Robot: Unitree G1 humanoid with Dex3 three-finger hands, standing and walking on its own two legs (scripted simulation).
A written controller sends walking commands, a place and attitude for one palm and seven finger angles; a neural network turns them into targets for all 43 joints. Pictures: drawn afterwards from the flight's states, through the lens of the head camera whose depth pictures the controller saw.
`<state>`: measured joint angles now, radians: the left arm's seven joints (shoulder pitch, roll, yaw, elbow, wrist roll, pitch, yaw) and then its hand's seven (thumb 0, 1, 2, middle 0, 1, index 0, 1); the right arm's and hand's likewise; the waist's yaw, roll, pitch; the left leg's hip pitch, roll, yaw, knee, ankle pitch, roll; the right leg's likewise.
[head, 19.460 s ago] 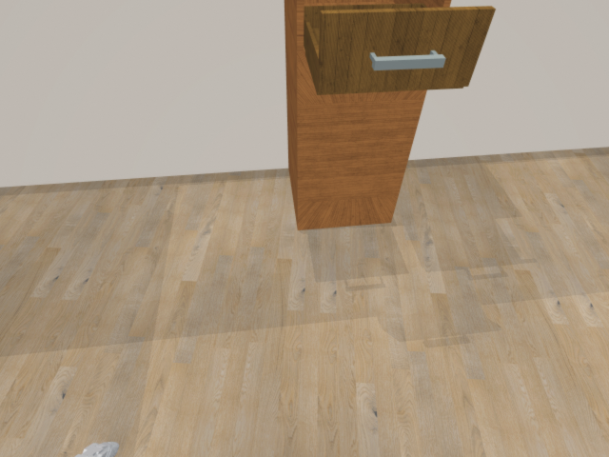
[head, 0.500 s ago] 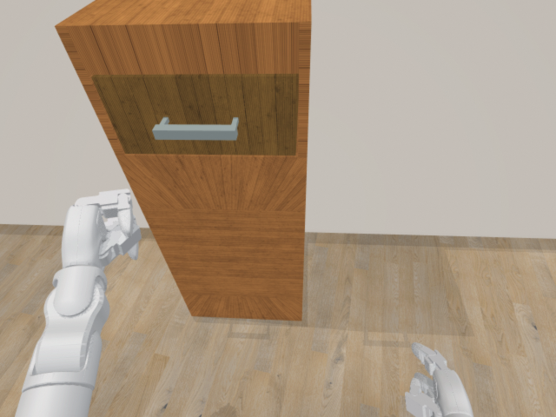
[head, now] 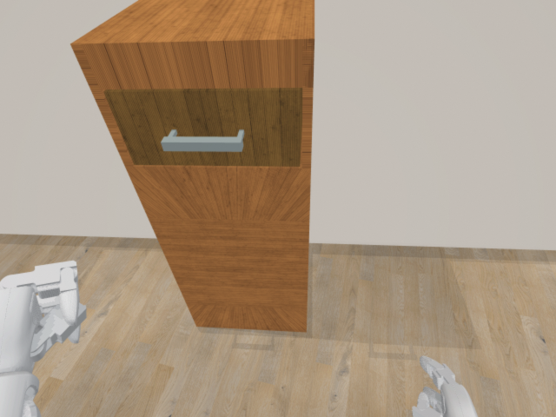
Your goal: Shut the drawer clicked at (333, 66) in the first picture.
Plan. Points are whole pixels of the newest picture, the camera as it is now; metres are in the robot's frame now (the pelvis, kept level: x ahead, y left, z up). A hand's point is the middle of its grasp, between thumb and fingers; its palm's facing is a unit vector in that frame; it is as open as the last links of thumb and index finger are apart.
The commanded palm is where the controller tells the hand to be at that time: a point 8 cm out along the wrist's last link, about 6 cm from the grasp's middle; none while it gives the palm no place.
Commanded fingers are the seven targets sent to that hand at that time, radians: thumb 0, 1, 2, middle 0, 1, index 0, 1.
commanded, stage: draw the hand back to the body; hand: left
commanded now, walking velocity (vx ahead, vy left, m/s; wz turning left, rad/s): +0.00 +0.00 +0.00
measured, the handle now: (204, 138) +0.59 +0.23 +0.11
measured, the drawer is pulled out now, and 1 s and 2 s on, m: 0.00 0.00 0.00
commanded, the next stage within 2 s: step back with the hand held close in 0.16 s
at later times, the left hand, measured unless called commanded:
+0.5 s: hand (67, 308) +0.18 +0.26 +0.16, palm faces +0.33 -0.81 -0.48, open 3.2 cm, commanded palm +0.12 +0.30 +0.17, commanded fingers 0.00 0.90 0.90 -1.40 -1.60 -1.40 -1.60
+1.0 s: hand out of the picture +0.09 +0.27 +0.16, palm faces +0.37 -0.80 -0.47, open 3.2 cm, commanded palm +0.03 +0.31 +0.17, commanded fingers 0.00 0.90 0.90 -1.40 -1.60 -1.40 -1.60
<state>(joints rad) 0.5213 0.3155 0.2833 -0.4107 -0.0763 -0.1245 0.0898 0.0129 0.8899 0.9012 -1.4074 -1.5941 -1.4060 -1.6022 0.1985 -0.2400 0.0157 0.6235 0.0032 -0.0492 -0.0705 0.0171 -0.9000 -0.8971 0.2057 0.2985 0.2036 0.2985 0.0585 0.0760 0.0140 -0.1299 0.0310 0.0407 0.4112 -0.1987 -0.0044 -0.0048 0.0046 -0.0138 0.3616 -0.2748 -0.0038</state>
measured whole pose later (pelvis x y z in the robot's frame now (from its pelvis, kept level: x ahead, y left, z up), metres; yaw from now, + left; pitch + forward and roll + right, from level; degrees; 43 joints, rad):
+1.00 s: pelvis -0.09 +0.03 -0.01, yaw +1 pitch -1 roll -3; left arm 0.62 0.39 0.36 -0.55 -0.04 -0.26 0.15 0.01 0.89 0.90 -1.41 -1.59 -1.41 -1.60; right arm 0.22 -0.22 0.00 0.56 0.01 -0.04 -0.08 0.02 -0.90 -0.90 0.21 0.30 0.20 0.30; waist 0.00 0.06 0.04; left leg -0.41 0.03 0.02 0.52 -0.11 0.04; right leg -0.28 0.01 -0.02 0.48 -0.22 0.03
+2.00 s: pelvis -0.32 +0.07 +0.00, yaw +2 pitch -1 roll -3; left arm 0.67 0.43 0.37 -0.67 -0.04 -0.19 0.15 0.01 0.89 0.90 -1.41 -1.59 -1.41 -1.60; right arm 0.26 -0.14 0.03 0.58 -0.02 -0.12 -0.03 0.02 -0.90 -0.90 0.21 0.30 0.21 0.30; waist -0.03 -0.02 -0.01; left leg -0.36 0.05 0.04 0.41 -0.20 0.01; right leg -0.22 0.08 -0.09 0.65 -0.54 -0.04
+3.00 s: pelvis -0.33 +0.11 +0.00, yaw +5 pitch -1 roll +0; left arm 0.35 0.19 0.02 1.12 0.01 0.02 0.03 0.01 0.91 0.90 -0.73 -0.91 -0.72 -0.89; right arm 0.29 -0.17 0.00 1.05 -0.01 0.03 -0.03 0.01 -0.90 -0.90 0.20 0.30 0.20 0.30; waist 0.01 0.01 0.07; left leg -0.21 0.04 0.07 0.46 -0.23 0.00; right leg -0.16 -0.02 -0.12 0.43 -0.24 -0.02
